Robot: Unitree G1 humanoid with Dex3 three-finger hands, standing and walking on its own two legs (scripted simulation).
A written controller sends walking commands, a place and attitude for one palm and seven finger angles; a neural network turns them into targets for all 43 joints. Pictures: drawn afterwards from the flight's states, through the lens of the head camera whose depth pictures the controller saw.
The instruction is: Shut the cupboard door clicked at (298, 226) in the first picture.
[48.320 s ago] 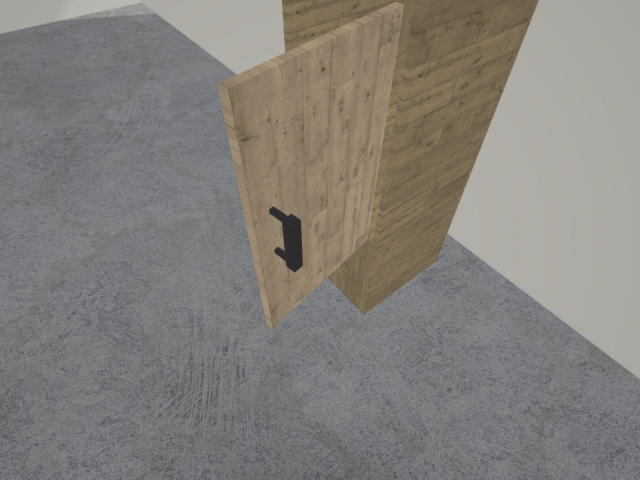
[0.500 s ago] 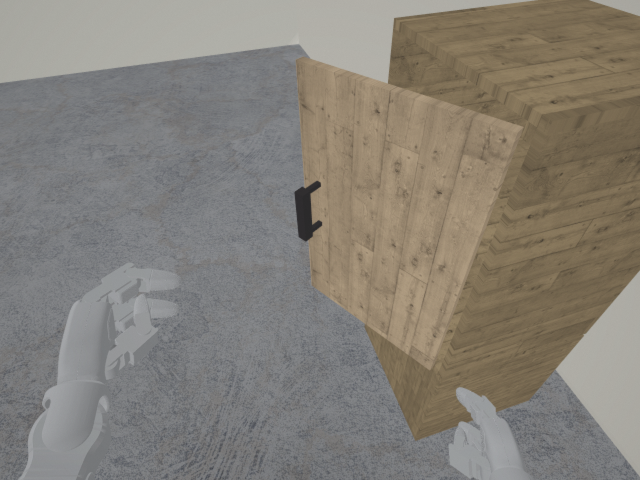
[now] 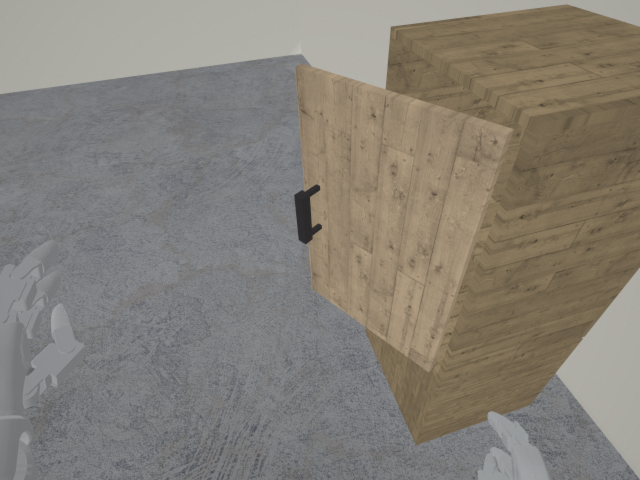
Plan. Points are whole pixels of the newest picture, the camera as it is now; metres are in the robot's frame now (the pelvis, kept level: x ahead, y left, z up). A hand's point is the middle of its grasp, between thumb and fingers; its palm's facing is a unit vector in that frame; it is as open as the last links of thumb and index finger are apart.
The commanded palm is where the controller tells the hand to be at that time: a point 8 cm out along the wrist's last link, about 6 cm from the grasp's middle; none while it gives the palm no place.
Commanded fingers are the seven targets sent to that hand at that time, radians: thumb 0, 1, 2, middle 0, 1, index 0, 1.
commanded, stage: draw the hand back to the body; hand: left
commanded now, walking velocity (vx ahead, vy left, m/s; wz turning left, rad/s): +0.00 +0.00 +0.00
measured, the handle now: (310, 213) +0.64 +0.11 -0.04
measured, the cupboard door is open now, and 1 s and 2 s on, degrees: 31 31 31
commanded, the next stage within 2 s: step back with the hand held close in 0.10 s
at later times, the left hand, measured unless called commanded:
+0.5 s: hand (72, 339) +0.20 +0.28 +0.15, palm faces +0.37 -0.79 -0.48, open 7.4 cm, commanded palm +0.14 +0.31 +0.17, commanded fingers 0.00 0.90 0.90 -0.20 -0.30 -0.20 -0.30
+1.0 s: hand out of the picture +0.10 +0.30 +0.15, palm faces +0.49 -0.75 -0.44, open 7.4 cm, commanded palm +0.04 +0.33 +0.17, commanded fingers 0.00 0.90 0.90 -0.20 -0.30 -0.20 -0.30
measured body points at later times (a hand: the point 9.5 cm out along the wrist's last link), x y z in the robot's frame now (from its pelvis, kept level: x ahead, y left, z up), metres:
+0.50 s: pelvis -0.01 +0.02 +0.00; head -0.01 +0.00 +0.45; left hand +0.17 +0.32 +0.18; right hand +0.17 -0.24 -0.09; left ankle +0.01 +0.11 -0.74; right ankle -0.03 -0.11 -0.74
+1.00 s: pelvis -0.09 +0.02 -0.03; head -0.09 +0.04 +0.42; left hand +0.07 +0.34 +0.18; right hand +0.08 -0.21 -0.10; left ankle +0.00 +0.11 -0.74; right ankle -0.04 -0.12 -0.74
